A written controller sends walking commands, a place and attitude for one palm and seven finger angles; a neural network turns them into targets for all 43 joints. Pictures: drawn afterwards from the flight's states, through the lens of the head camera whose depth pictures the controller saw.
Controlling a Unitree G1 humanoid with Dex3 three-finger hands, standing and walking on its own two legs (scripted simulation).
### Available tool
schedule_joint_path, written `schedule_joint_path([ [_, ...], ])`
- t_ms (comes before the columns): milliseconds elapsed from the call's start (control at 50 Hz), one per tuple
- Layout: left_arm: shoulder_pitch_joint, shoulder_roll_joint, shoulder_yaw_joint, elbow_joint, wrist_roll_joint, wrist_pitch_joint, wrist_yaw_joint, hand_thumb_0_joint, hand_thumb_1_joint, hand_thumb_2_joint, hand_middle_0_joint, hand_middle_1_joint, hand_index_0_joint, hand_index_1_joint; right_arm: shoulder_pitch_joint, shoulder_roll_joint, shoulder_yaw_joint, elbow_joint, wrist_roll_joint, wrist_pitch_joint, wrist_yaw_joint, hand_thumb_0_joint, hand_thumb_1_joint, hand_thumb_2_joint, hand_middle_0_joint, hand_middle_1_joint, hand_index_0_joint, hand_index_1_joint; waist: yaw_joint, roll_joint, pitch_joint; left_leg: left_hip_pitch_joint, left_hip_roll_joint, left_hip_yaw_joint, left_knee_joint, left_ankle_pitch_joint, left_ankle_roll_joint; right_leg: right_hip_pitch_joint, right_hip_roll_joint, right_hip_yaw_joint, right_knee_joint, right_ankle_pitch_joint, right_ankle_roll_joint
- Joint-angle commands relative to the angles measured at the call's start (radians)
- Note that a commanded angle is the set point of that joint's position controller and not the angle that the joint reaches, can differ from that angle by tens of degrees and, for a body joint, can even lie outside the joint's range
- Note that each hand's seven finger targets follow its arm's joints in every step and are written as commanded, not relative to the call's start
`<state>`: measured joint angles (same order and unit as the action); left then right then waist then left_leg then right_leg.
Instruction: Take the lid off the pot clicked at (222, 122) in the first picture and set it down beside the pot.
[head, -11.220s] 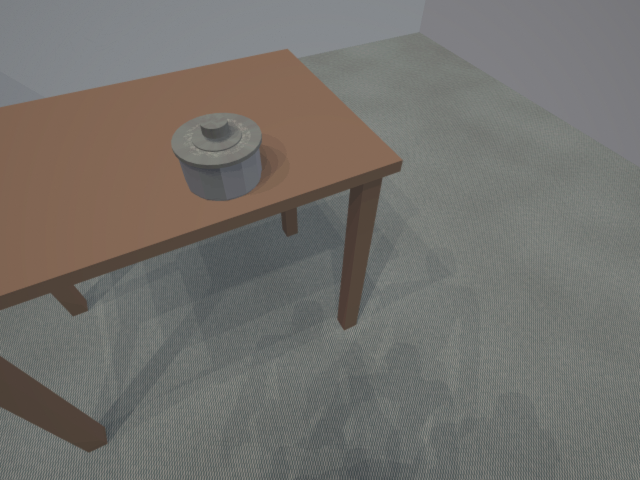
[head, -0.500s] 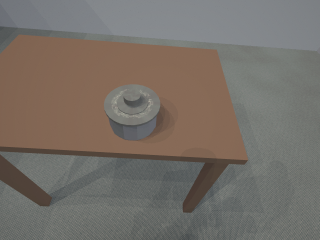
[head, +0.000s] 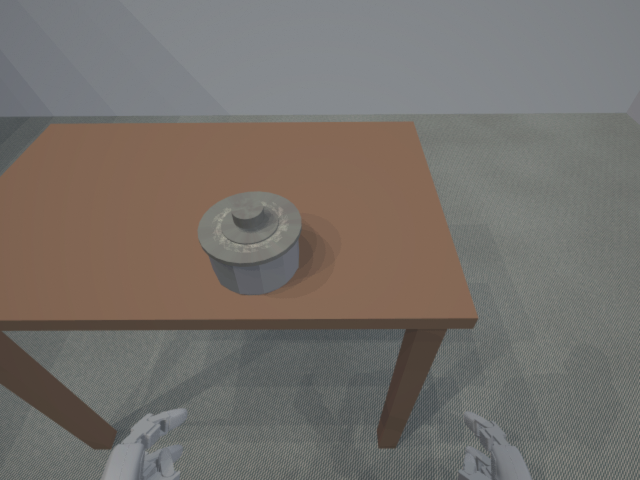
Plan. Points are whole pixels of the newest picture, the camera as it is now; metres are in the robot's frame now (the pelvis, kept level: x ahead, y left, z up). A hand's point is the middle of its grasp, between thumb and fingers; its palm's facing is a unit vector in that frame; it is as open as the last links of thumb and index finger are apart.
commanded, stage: lift the closed hand beside the body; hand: left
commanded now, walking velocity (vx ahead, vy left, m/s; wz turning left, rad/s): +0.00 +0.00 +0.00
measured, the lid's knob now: (248, 213) +0.47 +0.13 +0.09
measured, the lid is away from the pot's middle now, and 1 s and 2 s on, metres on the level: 0.00 0.00 0.00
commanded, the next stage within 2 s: raise the hand higher, near the body in 0.36 s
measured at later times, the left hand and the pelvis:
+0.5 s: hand out of the picture +0.11 +0.19 +0.01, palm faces +0.28 -0.89 -0.37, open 3.1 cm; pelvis -0.01 -0.05 +0.00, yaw +2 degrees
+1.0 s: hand (130, 452) +0.14 +0.20 +0.07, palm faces +0.28 -0.87 -0.40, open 3.1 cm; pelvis +0.01 -0.04 +0.00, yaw +1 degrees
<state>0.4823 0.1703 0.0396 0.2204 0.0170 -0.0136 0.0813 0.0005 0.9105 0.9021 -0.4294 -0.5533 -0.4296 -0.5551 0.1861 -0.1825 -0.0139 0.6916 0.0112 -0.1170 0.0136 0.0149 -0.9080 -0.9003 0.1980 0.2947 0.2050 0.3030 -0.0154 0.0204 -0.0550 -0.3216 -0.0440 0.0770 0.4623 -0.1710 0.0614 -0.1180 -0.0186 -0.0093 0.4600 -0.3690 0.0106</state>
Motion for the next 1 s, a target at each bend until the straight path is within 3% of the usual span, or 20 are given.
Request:
schedule_joint_path([
  [0,0.108,0.183,0.131,-0.270,-0.026,-0.059,-0.004,0.000,0.900,0.900,-0.816,-0.972,-0.816,-0.972,-0.099,-0.147,-0.033,-0.254,0.000,-0.001,-0.045,0.000,-0.900,-0.900,0.200,0.300,0.200,0.300,0.044,-0.003,0.013,0.186,0.071,-0.081,-0.044,0.101,-0.051,-0.184,0.012,-0.050,-0.101,0.206,-0.029],
  [60,0.053,0.169,0.118,-0.244,-0.038,-0.070,-0.007,0.000,0.900,0.900,-0.948,-1.116,-0.948,-1.116,-0.094,-0.146,-0.023,-0.271,0.007,0.022,-0.069,0.000,-0.900,-0.900,0.200,0.300,0.200,0.300,0.025,-0.015,0.071,0.185,0.061,-0.072,-0.038,0.012,-0.038,-0.234,0.011,-0.036,-0.147,0.162,-0.023],
  [140,0.012,0.179,0.103,-0.385,-0.056,-0.091,-0.003,0.000,0.900,0.900,-1.124,-1.308,-1.124,-1.308,-0.098,-0.140,-0.009,-0.300,-0.001,0.012,-0.094,0.000,-0.900,-0.900,0.200,0.300,0.200,0.300,0.031,0.054,0.014,0.262,0.053,-0.065,-0.042,0.005,-0.029,-0.203,0.004,-0.011,-0.178,0.143,-0.025],
  [220,0.032,0.191,0.122,-0.367,-0.062,-0.093,-0.004,0.000,0.900,0.900,-1.300,-1.500,-1.300,-1.500,-0.108,-0.145,-0.008,-0.286,-0.002,0.005,-0.107,0.000,-0.900,-0.900,0.200,0.300,0.200,0.300,0.035,-0.005,0.068,0.254,0.047,-0.062,-0.038,0.000,-0.022,-0.207,-0.003,-0.001,-0.215,0.135,-0.018],
  [260,0.042,0.234,0.163,-0.402,-0.060,-0.101,-0.001,0.000,0.900,0.900,-1.300,-1.500,-1.300,-1.500,-0.111,-0.146,-0.009,-0.279,-0.002,0.000,-0.111,0.000,-0.900,-0.900,0.200,0.300,0.200,0.300,0.046,0.007,0.064,0.267,0.043,-0.062,-0.039,0.016,-0.020,-0.192,-0.007,0.004,-0.226,0.154,-0.017],
  [300,0.078,0.229,0.163,-0.449,-0.062,-0.105,-0.004,0.000,0.900,0.900,-1.300,-1.500,-1.300,-1.500,-0.121,-0.141,-0.005,-0.282,-0.006,-0.010,-0.113,0.000,-0.900,-0.900,0.200,0.300,0.200,0.300,0.056,0.015,0.034,0.281,0.045,-0.065,-0.045,0.051,-0.018,-0.155,-0.013,0.007,-0.215,0.197,-0.018],
  [320,0.118,0.204,0.151,-0.420,-0.064,-0.100,-0.006,0.000,0.900,0.900,-1.300,-1.500,-1.300,-1.500,-0.126,-0.132,-0.005,-0.275,-0.004,-0.009,-0.113,0.000,-0.900,-0.900,0.200,0.300,0.200,0.300,0.055,0.004,0.062,0.271,0.045,-0.062,-0.045,0.058,-0.017,-0.156,-0.014,0.008,-0.218,0.220,-0.014],
  [360,0.129,0.262,0.217,-0.407,-0.061,-0.100,-0.002,0.000,0.900,0.900,-1.300,-1.500,-1.300,-1.500,-0.127,-0.137,-0.011,-0.255,-0.004,-0.004,-0.114,0.000,-0.900,-0.900,0.200,0.300,0.200,0.300,0.063,-0.030,0.069,0.269,0.046,-0.064,-0.042,0.074,-0.016,-0.151,-0.016,0.008,-0.224,0.251,-0.010],
  [400,0.119,0.263,0.220,-0.469,-0.063,-0.109,-0.003,0.000,0.900,0.900,-1.300,-1.500,-1.300,-1.500,-0.141,-0.134,-0.009,-0.259,-0.005,-0.009,-0.115,0.000,-0.900,-0.900,0.200,0.300,0.200,0.300,0.067,0.005,0.052,0.281,0.047,-0.064,-0.045,0.098,-0.015,-0.130,-0.024,0.015,-0.212,0.288,-0.008],
  [480,0.154,0.230,0.201,-0.482,-0.064,-0.111,-0.010,0.000,0.900,0.900,-1.300,-1.500,-1.300,-1.500,-0.141,-0.130,-0.014,-0.251,-0.002,-0.013,-0.112,0.000,-0.900,-0.900,0.200,0.300,0.200,0.300,0.062,-0.033,0.065,0.291,0.049,-0.061,-0.046,0.117,-0.012,-0.126,-0.016,0.005,-0.214,0.313,-0.003],
  [560,0.221,0.270,0.247,-0.524,-0.057,-0.118,-0.009,0.000,0.900,0.900,-1.300,-1.500,-1.300,-1.500,-0.148,-0.129,-0.023,-0.241,-0.001,-0.020,-0.107,0.000,-0.900,-0.900,0.200,0.300,0.200,0.300,0.083,-0.021,0.034,0.314,0.051,-0.058,-0.049,0.159,-0.009,-0.103,-0.016,0.002,-0.198,0.369,-0.002],
  [580,0.215,0.239,0.214,-0.529,-0.059,-0.118,-0.011,0.000,0.900,0.900,-1.300,-1.500,-1.300,-1.500,-0.144,-0.126,-0.018,-0.246,0.000,-0.022,-0.105,0.000,-0.900,-0.900,0.200,0.300,0.200,0.300,0.072,-0.023,0.045,0.304,0.048,-0.057,-0.051,0.157,-0.008,-0.106,-0.014,-0.002,-0.196,0.373,-0.001],
  [620,0.203,0.247,0.228,-0.511,-0.059,-0.117,-0.010,0.000,0.900,0.900,-1.300,-1.500,-1.300,-1.500,-0.145,-0.129,-0.024,-0.238,0.002,-0.019,-0.107,0.000,-0.900,-0.900,0.200,0.300,0.200,0.300,0.070,-0.058,0.057,0.303,0.050,-0.052,-0.046,0.159,-0.006,-0.116,-0.019,0.004,-0.196,0.411,0.008],
  [660,0.209,0.290,0.274,-0.562,-0.058,-0.124,-0.007,0.000,0.900,0.900,-1.300,-1.500,-1.300,-1.500,-0.146,-0.129,-0.028,-0.236,0.001,-0.017,-0.107,0.000,-0.900,-0.900,0.200,0.300,0.200,0.300,0.082,-0.051,0.033,0.318,0.050,-0.052,-0.043,0.185,-0.007,-0.096,-0.019,0.002,-0.189,0.442,0.005],
  [700,0.217,0.274,0.257,-0.617,-0.060,-0.126,-0.007,0.000,0.900,0.900,-1.300,-1.500,-1.300,-1.500,-0.141,-0.126,-0.024,-0.250,0.001,-0.020,-0.105,0.000,-0.900,-0.900,0.200,0.300,0.200,0.300,0.083,-0.019,-0.007,0.333,0.050,-0.052,-0.043,0.222,-0.008,-0.071,-0.024,0.001,-0.167,0.500,0.005],
  [740,0.234,0.243,0.228,-0.629,-0.061,-0.122,-0.011,0.000,0.900,0.900,-1.300,-1.500,-1.300,-1.500,-0.140,-0.125,-0.023,-0.257,0.004,-0.015,-0.101,0.000,-0.900,-0.900,0.200,0.300,0.200,0.300,0.077,-0.018,0.009,0.336,0.051,-0.049,-0.046,0.237,-0.008,-0.076,-0.020,-0.006,-0.166,0.510,0.006],
  [820,0.245,0.256,0.247,-0.668,-0.058,-0.123,-0.008,0.000,0.900,0.900,-1.300,-1.500,-1.300,-1.500,-0.138,-0.125,-0.024,-0.261,0.002,-0.011,-0.097,0.000,-0.900,-0.900,0.200,0.300,0.200,0.300,0.080,-0.003,0.008,0.346,0.052,-0.049,-0.047,0.261,-0.008,-0.081,-0.008,-0.018,-0.165,0.494,0.000],
  [860,0.233,0.271,0.262,-0.674,-0.061,-0.118,-0.007,0.000,0.900,0.900,-1.300,-1.500,-1.300,-1.500,-0.141,-0.124,-0.026,-0.264,0.005,-0.003,-0.097,0.000,-0.900,-0.900,0.200,0.300,0.200,0.300,0.079,-0.032,0.038,0.333,0.055,-0.050,-0.045,0.250,-0.008,-0.092,-0.008,-0.017,-0.173,0.494,0.000],
  [920,0.220,0.257,0.242,-0.726,-0.062,-0.125,-0.009,0.000,0.900,0.900,-1.300,-1.500,-1.300,-1.500,-0.135,-0.124,-0.017,-0.276,0.001,-0.003,-0.094,0.000,-0.900,-0.900,0.200,0.300,0.200,0.300,0.076,0.027,0.008,0.359,0.056,-0.053,-0.050,0.263,-0.010,-0.088,-0.003,-0.020,-0.169,0.460,-0.006],
  [980,0.189,0.253,0.236,-0.761,-0.065,-0.123,-0.007,0.000,0.900,0.900,-1.300,-1.500,-1.300,-1.500,-0.135,-0.122,-0.012,-0.283,-0.001,-0.005,-0.091,0.000,-0.900,-0.900,0.200,0.300,0.200,0.300,0.071,0.023,0.019,0.357,0.058,-0.059,-0.050,0.249,-0.013,-0.096,0.004,-0.024,-0.174,0.420,-0.012],
])
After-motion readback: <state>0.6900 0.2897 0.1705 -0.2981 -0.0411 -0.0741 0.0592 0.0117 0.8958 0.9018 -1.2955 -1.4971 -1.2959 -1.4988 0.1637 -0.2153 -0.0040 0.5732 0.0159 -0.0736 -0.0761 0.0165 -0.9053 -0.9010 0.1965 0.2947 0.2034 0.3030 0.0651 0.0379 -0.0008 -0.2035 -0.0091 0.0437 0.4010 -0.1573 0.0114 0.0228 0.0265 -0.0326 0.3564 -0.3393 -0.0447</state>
